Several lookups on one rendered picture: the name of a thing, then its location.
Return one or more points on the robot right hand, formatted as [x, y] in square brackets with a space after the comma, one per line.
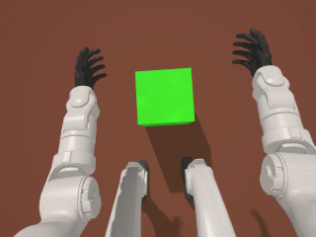
[259, 55]

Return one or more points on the robot right forearm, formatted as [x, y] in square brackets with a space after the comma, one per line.
[279, 116]

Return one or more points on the robot left upper arm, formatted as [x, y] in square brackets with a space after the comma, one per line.
[66, 207]

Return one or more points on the left robot shin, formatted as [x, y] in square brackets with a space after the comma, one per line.
[132, 164]

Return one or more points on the robot right upper arm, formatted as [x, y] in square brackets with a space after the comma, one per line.
[291, 179]

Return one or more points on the carton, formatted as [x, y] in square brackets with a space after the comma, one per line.
[164, 97]

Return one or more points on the robot left hand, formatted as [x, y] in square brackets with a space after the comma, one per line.
[83, 71]

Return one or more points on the right robot thigh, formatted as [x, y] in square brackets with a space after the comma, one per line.
[212, 217]

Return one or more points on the robot left forearm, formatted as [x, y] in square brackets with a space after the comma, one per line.
[77, 141]

